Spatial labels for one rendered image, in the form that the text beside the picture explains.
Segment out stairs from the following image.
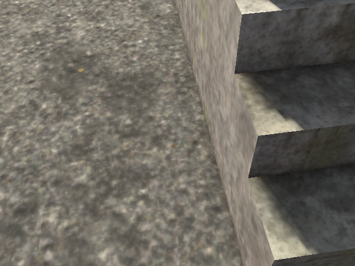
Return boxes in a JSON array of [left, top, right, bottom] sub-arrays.
[[175, 0, 355, 266]]

